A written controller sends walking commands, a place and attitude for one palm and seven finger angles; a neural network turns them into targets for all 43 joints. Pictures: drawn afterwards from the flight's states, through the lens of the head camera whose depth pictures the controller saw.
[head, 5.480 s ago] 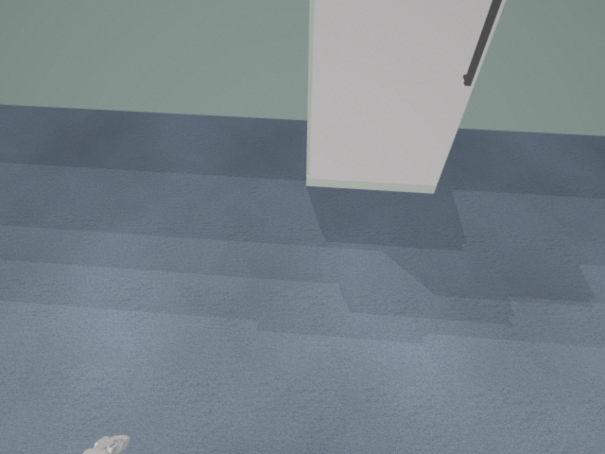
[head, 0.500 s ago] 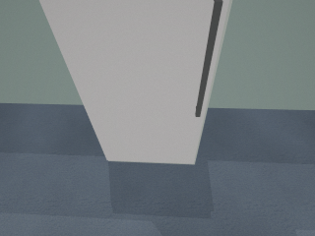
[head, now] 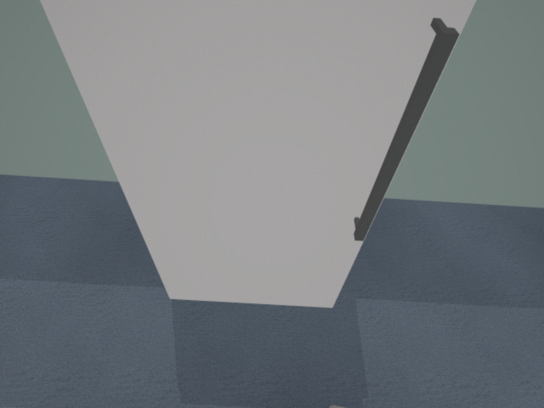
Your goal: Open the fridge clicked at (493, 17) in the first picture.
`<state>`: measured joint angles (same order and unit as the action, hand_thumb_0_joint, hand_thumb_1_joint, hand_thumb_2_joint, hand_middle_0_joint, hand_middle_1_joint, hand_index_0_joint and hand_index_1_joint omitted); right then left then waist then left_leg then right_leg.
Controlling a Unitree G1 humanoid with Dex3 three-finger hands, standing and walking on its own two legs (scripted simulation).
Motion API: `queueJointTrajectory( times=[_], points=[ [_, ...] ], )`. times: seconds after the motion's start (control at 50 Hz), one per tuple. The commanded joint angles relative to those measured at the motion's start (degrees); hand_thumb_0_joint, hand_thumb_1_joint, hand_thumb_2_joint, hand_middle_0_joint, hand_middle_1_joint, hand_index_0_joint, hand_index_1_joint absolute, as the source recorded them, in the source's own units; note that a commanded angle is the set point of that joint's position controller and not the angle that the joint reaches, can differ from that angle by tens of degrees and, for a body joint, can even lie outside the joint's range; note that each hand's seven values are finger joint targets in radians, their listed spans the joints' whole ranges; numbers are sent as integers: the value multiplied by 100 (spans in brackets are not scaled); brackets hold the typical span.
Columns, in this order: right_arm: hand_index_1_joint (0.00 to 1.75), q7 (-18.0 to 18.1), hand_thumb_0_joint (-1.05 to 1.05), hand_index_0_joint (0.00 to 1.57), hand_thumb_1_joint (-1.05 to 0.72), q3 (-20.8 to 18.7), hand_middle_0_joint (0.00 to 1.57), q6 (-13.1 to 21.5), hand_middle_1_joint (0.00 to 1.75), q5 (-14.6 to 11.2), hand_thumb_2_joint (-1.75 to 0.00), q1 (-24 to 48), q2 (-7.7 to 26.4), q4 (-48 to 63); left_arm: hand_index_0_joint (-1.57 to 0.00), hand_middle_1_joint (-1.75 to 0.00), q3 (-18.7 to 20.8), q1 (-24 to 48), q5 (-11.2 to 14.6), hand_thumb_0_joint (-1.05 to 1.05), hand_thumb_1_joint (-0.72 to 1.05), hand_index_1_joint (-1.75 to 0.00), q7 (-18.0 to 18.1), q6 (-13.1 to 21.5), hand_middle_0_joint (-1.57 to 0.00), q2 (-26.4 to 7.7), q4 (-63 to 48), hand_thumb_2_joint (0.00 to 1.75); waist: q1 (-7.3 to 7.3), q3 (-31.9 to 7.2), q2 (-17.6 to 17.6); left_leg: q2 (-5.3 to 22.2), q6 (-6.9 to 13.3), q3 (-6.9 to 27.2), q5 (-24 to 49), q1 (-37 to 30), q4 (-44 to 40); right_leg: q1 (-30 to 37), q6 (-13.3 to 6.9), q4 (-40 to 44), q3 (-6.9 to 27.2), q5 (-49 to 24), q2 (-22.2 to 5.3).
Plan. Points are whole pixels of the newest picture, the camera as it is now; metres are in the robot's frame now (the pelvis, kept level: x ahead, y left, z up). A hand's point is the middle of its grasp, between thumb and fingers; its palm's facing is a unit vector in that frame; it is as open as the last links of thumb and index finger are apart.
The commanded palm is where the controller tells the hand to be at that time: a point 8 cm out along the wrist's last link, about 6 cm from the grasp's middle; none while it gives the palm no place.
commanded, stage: come to a stop and stand still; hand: right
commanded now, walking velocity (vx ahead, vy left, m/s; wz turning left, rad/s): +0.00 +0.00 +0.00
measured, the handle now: (388, 157) +0.54 -0.18 +0.08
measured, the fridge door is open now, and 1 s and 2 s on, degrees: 0 0 0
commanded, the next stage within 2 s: look again from close up in 1.80 s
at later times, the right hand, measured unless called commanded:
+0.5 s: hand out of the picture +0.08 -0.21 -0.18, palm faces +0.01 +0.96 -0.27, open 7.4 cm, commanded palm none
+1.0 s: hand out of the picture +0.02 -0.15 -0.18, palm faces +0.03 +0.98 -0.20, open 7.3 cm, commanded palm none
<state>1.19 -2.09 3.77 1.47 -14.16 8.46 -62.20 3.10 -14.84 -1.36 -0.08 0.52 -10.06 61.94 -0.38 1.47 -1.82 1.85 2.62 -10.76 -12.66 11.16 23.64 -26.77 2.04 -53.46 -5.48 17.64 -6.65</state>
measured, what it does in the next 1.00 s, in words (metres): steps on the spot: right foot, then left foot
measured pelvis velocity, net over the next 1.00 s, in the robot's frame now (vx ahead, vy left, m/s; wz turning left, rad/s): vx -0.01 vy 0.03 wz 0.01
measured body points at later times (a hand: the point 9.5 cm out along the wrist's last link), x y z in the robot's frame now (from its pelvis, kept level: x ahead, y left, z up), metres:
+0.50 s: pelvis +0.03 -0.01 -0.01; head +0.07 +0.00 +0.44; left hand +0.11 +0.22 -0.16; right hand +0.08 -0.26 -0.16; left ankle +0.00 +0.12 -0.71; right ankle +0.10 -0.13 -0.74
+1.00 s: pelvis -0.01 +0.03 +0.00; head +0.00 +0.03 +0.45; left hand -0.03 +0.25 -0.16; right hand +0.02 -0.20 -0.16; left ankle +0.01 +0.13 -0.74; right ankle -0.03 -0.10 -0.74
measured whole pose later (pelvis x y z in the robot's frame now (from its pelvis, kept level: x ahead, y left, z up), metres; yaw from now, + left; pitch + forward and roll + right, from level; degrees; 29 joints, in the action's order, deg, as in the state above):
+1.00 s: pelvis -0.01 +0.03 +0.00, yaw +1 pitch -1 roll +0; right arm 1.5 -1.1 -0.6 0.4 -12.0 10.1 -63.5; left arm 0.3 -16.6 -0.9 1.3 -0.9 -7.1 65.5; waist 0.6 1.9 0.8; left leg 0.1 2.0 -6.0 -10.5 12.8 24.3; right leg -8.6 1.7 -24.4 -2.7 14.6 -2.8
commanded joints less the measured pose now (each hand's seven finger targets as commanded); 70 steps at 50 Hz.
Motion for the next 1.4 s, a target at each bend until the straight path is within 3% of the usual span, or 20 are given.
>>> queueJointTrajectory(
  times=[0.0, 0.1, 0.14, 0.2, 0.26, 0.38, 0.46, 0.5, 0.54, 0.58, 0.62, 0.74, 0.8, 0.88, 1.18, 1.22, 1.24, 1.26, 1.3, 1.38],
  points=[
    [30, -14, 0, 20, -90, -59, 20, 47, 30, -13, -90, -542, 705, 28, -20, -30, -64, -216, 32, 0, 90, -30, -63, 38, -20, 36, -175, 90, 34, 123, 919, 1431, 531, 999, 1631, -150, -1121, 90, 58, 848, -2, -246, 17],
    [30, 80, 0, 20, -90, -14, 20, -134, 30, -54, -90, -319, 689, -38, -20, -30, -160, -128, 75, 0, 90, -30, 45, 82, -20, -125, -116, 90, -74, -32, 730, 1027, 148, 612, 2231, 39, -191, 1600, 50, 2702, 33, -1627, 138],
    [30, 143, 0, 20, -90, 23, 20, -239, 30, -78, -90, -722, 440, -44, -20, -30, -90, -229, 67, 0, 90, -30, 107, 133, -20, -573, -97, 90, 32, -285, -262, 620, -270, 522, 927, 317, 246, 2353, -281, 2737, 524, -4186, -609],
    [30, 157, 0, 20, -90, 27, 20, -432, 30, -93, -90, -793, 506, 10, -20, -30, -29, -14, 110, 0, 90, -30, 255, 32, -20, -800, -162, 90, 25, -187, -1422, 267, -502, 479, -1262, 352, 1220, 2029, -909, 3300, 1155, -5179, -1251],
    [30, 145, 0, 20, -90, -76, 20, -512, 30, -49, -90, -664, 566, 144, -20, -30, 91, 33, 61, 0, 90, -30, 345, -43, -20, -894, -266, 90, -64, -490, -990, 207, -457, 971, -2057, 1101, 2860, 2483, -1301, 3116, 1230, -5788, -1490],
    [30, 84, 0, 20, -90, -216, 20, -601, 30, -45, -90, -394, 440, 546, -20, -30, 242, 406, 12, 0, 90, -30, 282, -108, -20, -886, -551, 90, -15, -851, -629, 113, -498, 1067, -1696, 1295, 3262, 2184, -1272, 3135, 883, -4024, -1335],
    [30, 53, 0, 20, -90, -169, 20, -558, 30, -36, -90, -628, 381, 540, -20, -30, 264, 682, -4, 0, 90, -30, 176, -149, -20, -913, -648, 90, 111, -661, -878, 84, -403, 706, -1037, 254, 1598, 1246, -1001, 3312, 835, -1885, -1132],
    [30, 56, 0, 20, -90, -177, 20, -482, 30, 15, -90, -950, 593, 444, -20, -30, 227, 678, 46, 0, 90, -30, 122, -185, -20, -710, -661, 90, 287, -421, -245, 144, -384, 755, -105, -458, 139, 526, -598, 2805, 602, -521, -611],
    [30, 70, 0, 20, -90, -203, 20, -438, 30, 56, -90, -294, 1364, 720, -20, -30, 96, 733, 99, 0, 90, -30, 33, -285, -20, -209, -879, 90, 141, 139, 1692, 1908, 404, 2656, -892, 766, -1295, 207, -51, 1308, 129, 1156, 305],
    [30, 82, 0, 20, -90, -220, 20, -443, 30, 52, -90, 210, 1292, 846, -20, -30, 133, 798, 50, 0, 90, -30, 31, -397, -20, -372, -808, 90, 132, 509, 1678, 1705, 609, 2669, -1805, 1706, -1502, 430, -187, 202, 588, 1017, 317],
    [30, 73, 0, 20, -90, -149, 20, -416, 30, 38, -90, 518, 1082, 841, -20, -30, 96, 270, 45, 0, 90, -30, 24, -336, -20, -335, -504, 90, -125, 489, 1160, 1271, 495, 1903, -735, 1330, -1102, 449, -168, -6, 486, 594, 319],
    [30, 84, 0, 20, -90, -134, 20, -349, 30, -32, -90, -90, 1005, 518, -20, -30, -58, 52, 73, 0, 90, -30, 124, -188, -20, -207, -324, 90, 130, -30, 826, 1202, 618, 1763, 1040, 78, -520, 938, -28, 1752, 277, 489, 322],
    [30, 63, 0, 20, -90, -65, 20, -342, 30, -122, -90, -30, 796, 378, -20, -30, -115, -403, 75, 0, 90, -30, 174, -61, -20, -326, -38, 90, 31, -266, 257, 750, 99, 1486, 661, 270, -190, 1988, -174, 3213, 696, -1011, 4],
    [30, 53, 0, 20, -90, -25, 20, -383, 30, -134, -90, 22, 687, 183, -20, -30, -171, -126, 56, 0, 90, -30, 203, 7, -20, -437, 90, 90, 192, -104, -637, 381, -229, 1040, 506, -410, -122, 1204, -292, 3620, 924, -856, -321],
    [30, 70, 0, 20, -90, 51, 20, -325, 30, -92, -90, -415, 509, -143, -20, -30, -206, -659, 52, 0, 90, -30, 195, -39, -20, -179, 254, 90, 29, 416, 352, 485, -179, 1434, -676, 331, -837, 1391, -254, 3562, 540, -80, 100],
    [30, 77, 0, 20, -90, 57, 20, -315, 30, -89, -90, -469, 479, -155, -20, -30, -217, -678, 62, 0, 90, -30, 199, -20, -20, -165, 253, 90, 31, 380, 242, 469, -176, 1411, -502, 272, -783, 1376, -266, 3592, 568, -112, 73],
    [30, 300, 0, 20, -90, 130, 20, -166, 30, -10, -90, -1039, 595, -313, -20, -30, -203, -34, 72, 0, 90, -30, 112, 89, -20, -427, -84, 90, 303, 426, 106, 743, -241, 1489, 1067, 87, -458, 1009, -101, 2477, 256, -200, 24],
    [30, 232, 0, 20, -90, 87, 20, -116, 30, -42, -90, -840, 882, -82, -20, -30, -211, -423, 69, 0, 90, -30, 96, 2, -20, -111, -271, 90, -30, -214, 181, 1063, 57, 2004, -538, 217, -808, 1269, -133, 2235, 408, 378, 373],
    [30, 171, 0, 20, -90, 65, 20, -73, 30, -23, -90, -416, 810, 131, -20, -30, -236, -934, 16, 0, 90, -30, 66, 62, -20, -36, -206, 90, -231, -376, 75, 943, 271, 1673, -1138, 773, -625, 1737, -210, 2385, 404, -141, 377],
    [30, 99, 0, 20, -90, 147, 20, -143, 30, -65, -90, -515, 495, 102, -20, -30, -281, -865, 42, 0, 90, -30, 123, 139, -20, -168, -310, 90, -57, 325, -112, 435, 41, 1255, -601, 478, -107, 923, -370, 3202, 855, -279, 88]
  ],
)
